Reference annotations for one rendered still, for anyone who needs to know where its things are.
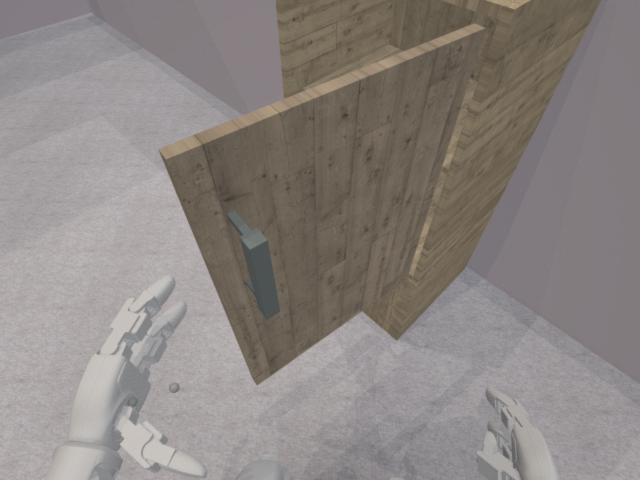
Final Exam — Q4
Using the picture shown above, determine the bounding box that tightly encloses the cupboard door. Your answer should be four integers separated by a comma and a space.
158, 23, 486, 385

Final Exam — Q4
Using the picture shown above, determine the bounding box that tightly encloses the robot right hand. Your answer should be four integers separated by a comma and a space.
477, 387, 559, 480

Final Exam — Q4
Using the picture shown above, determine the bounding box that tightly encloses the handle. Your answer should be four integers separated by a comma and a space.
227, 210, 280, 320

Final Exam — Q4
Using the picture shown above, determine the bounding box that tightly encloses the robot left forearm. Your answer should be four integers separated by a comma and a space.
39, 442, 123, 480

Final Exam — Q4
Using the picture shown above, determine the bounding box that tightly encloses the robot left hand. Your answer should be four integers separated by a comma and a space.
67, 275, 207, 478

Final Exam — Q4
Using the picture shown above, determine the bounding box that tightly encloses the left robot thigh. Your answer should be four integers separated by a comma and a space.
235, 459, 291, 480

